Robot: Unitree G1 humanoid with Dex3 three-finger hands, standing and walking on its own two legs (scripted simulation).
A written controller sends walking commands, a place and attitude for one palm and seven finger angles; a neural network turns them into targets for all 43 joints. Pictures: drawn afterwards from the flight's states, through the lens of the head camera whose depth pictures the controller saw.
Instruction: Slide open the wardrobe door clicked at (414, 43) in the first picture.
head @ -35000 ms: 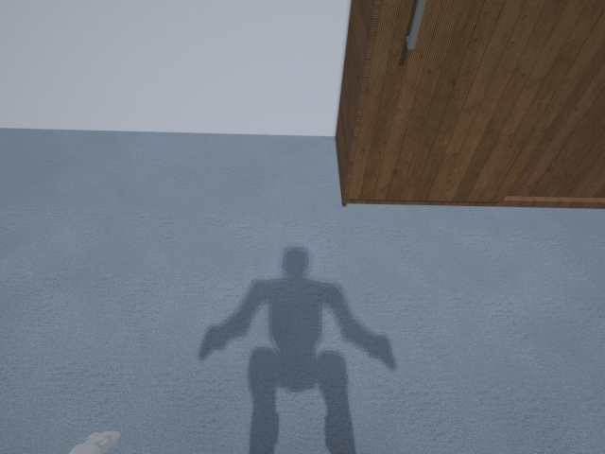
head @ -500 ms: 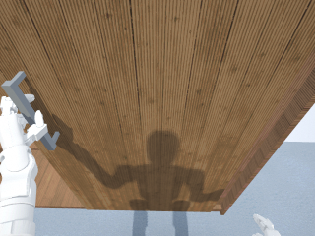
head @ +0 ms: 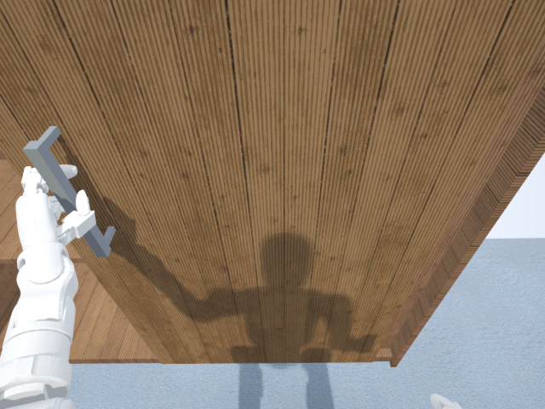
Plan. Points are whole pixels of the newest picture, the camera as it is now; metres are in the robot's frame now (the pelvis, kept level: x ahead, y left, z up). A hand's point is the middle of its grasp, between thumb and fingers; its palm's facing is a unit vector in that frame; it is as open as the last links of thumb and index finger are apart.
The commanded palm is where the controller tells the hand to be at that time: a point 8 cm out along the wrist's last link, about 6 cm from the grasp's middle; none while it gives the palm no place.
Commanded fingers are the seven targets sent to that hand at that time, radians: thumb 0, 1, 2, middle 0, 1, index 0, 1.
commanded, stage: stop walking and hold the door there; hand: left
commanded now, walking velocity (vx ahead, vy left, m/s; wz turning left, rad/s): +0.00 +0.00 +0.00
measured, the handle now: (80, 198) +0.39 +0.34 +0.12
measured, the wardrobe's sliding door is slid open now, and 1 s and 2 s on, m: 0.64 0.64 0.63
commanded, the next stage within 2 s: loosen the grip on the handle in 1.36 s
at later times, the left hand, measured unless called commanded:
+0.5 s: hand (87, 215) +0.34 +0.30 +0.12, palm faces +0.43 -0.89 -0.17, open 6.1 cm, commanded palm +0.31 +0.30 +0.11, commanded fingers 0.00 0.90 0.90 -0.45 -1.40 -0.45 -1.40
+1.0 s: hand (84, 217) +0.34 +0.30 +0.13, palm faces +0.28 -0.95 -0.11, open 5.9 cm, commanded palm +0.31 +0.32 +0.11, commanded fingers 0.00 0.90 0.90 -0.45 -1.40 -0.45 -1.40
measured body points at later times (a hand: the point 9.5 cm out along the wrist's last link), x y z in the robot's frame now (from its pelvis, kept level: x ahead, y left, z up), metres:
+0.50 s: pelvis -0.02 +0.05 -0.01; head +0.01 +0.04 +0.44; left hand +0.31 +0.35 +0.14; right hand +0.17 -0.18 -0.11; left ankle +0.08 +0.10 -0.74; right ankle -0.05 -0.08 -0.69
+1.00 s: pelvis -0.02 +0.11 +0.01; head +0.02 +0.12 +0.46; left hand +0.32 +0.35 +0.13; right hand +0.14 -0.10 -0.10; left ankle +0.05 +0.20 -0.74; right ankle -0.03 -0.03 -0.69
